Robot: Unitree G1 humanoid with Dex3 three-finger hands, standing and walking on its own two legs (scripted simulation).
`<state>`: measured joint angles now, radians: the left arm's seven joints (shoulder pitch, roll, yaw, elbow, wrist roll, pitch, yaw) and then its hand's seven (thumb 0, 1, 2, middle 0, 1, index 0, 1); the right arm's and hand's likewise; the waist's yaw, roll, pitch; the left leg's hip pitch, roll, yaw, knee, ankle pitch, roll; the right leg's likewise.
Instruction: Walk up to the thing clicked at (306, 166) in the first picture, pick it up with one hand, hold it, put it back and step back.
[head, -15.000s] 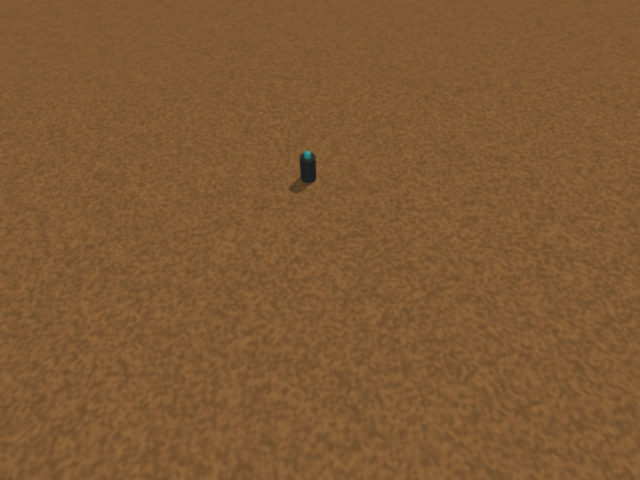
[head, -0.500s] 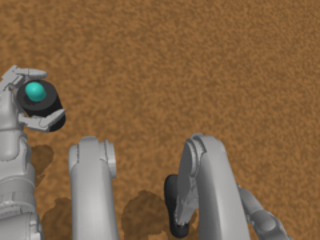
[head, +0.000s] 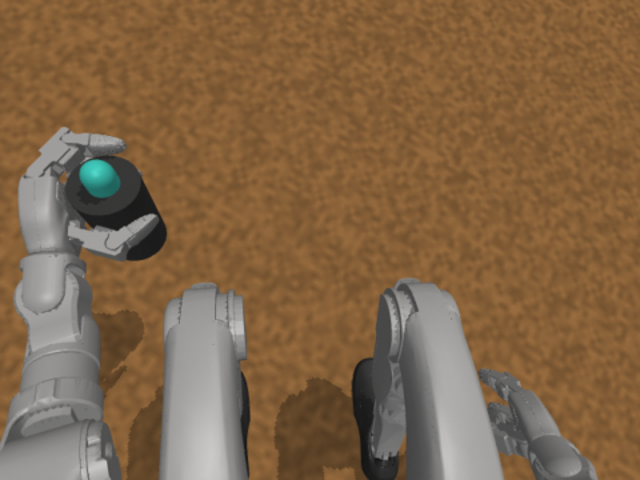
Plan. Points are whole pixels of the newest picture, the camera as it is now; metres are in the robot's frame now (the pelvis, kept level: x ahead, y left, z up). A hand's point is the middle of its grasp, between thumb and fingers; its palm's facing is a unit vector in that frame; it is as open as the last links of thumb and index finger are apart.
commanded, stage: settle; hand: left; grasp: from the side
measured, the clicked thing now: (118, 206) +0.41 +0.26 -0.06
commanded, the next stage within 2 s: lift in 0.48 s
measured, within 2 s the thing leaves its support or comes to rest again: neither
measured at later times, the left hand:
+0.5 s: hand (103, 194) +0.40 +0.25 -0.01, palm faces +0.17 -0.98 -0.06, open 10.4 cm
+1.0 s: hand (85, 187) +0.39 +0.25 +0.04, palm faces +0.14 -0.99 -0.04, open 10.4 cm
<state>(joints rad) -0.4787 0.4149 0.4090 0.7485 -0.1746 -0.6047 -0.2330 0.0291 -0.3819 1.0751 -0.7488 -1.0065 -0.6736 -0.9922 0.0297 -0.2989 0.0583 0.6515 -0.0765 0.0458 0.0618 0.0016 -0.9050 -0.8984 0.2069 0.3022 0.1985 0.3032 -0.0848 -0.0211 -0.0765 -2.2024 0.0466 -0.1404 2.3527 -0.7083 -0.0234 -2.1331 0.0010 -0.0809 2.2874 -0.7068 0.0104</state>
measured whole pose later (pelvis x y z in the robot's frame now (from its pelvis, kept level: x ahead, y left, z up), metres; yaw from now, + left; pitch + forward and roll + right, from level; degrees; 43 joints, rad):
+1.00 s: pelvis +0.00 +0.00 +0.06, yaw +3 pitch +33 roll -4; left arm -0.42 0.34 0.37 0.67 -0.19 -0.53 -0.25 0.03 -0.41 1.11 -0.75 -1.03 -0.67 -1.01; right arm 0.10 -0.27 0.00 0.66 -0.03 0.00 0.02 0.00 -0.92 -0.90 0.21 0.30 0.20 0.30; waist -0.06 0.01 -0.16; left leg -2.05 0.05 -0.08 2.15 -0.68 -0.01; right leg -2.00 -0.01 -0.04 2.12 -0.69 0.01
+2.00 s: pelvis +0.05 +0.01 +0.31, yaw +6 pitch +18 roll -2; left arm -0.12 0.24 0.16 0.35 -0.19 -0.32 -0.12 0.03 -0.41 1.11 -0.74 -1.04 -0.67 -1.02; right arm 0.20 -0.24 0.00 0.63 0.03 -0.06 -0.04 0.01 -0.89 -0.89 0.21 0.30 0.20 0.30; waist -0.02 0.02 -0.13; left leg -1.06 0.05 -0.03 1.28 -0.53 -0.01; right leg -1.01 -0.02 -0.04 1.24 -0.53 0.01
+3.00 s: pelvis +0.08 +0.01 +0.38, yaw +6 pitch +9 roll -1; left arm -0.14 0.20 0.15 0.46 -0.19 -0.35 -0.14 0.03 -0.41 1.11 -0.73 -1.05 -0.66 -1.03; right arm 0.23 -0.23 0.00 0.66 0.01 -0.03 -0.05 0.01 -0.90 -0.90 0.21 0.30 0.20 0.30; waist -0.02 0.01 -0.05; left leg -0.62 0.05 0.00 0.91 -0.44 -0.01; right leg -0.59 -0.01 -0.03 0.87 -0.44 0.01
